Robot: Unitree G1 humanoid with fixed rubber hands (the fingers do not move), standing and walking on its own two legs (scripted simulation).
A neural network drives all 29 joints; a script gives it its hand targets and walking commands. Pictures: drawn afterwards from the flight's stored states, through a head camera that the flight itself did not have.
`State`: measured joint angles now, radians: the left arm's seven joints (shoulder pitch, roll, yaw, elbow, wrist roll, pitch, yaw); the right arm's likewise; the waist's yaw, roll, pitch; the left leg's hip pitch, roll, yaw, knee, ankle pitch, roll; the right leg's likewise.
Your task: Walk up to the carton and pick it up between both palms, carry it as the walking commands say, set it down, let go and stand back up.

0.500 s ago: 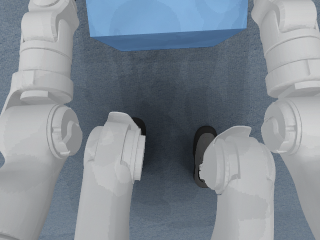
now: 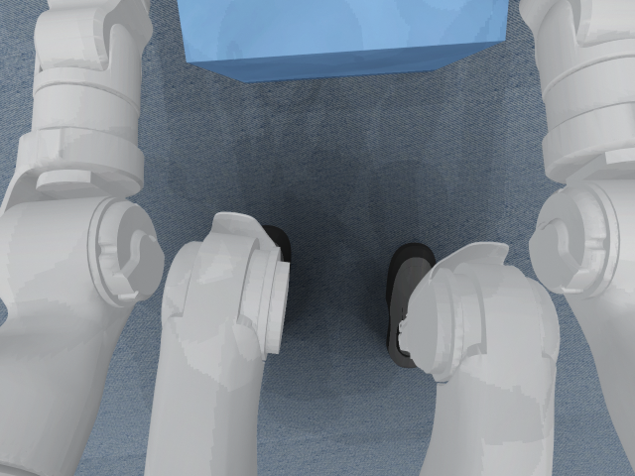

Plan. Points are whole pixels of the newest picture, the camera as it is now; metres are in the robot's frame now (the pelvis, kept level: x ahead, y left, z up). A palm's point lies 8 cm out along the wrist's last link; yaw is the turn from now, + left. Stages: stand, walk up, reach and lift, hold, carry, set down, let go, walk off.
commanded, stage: set down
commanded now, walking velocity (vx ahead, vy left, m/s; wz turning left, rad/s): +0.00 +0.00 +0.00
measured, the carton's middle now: out of the picture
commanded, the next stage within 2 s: none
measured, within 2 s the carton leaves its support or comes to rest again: neither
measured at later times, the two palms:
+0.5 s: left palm out of the picture +0.54 +0.23 -0.17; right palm out of the picture +0.58 -0.12 -0.17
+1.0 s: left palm out of the picture +0.54 +0.24 -0.18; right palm out of the picture +0.58 -0.13 -0.18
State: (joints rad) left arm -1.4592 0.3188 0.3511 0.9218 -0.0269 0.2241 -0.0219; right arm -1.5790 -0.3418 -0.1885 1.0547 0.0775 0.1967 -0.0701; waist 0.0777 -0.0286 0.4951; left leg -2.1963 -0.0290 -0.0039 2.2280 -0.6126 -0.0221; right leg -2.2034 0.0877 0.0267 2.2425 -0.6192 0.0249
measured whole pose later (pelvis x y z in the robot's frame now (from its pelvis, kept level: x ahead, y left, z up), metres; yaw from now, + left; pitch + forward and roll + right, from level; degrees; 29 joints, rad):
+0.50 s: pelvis +0.00 +0.00 +0.00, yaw +0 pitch +32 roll +1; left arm -1.47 0.32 0.41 0.93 0.02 0.22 -0.07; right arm -1.60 -0.34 -0.23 1.07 0.03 0.20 -0.03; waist 0.08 -0.03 0.52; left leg -2.18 -0.03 -0.01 2.24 -0.62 -0.03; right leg -2.19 0.09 0.02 2.26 -0.63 0.02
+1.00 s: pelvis +0.01 +0.00 +0.00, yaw +0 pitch +34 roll +1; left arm -1.52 0.39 0.25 1.16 -0.14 0.08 0.07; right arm -1.60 -0.40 -0.07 1.18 0.15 0.11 -0.10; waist 0.08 0.00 0.48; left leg -2.21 -0.04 0.00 2.23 -0.62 -0.02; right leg -2.21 0.08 0.03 2.25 -0.64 0.03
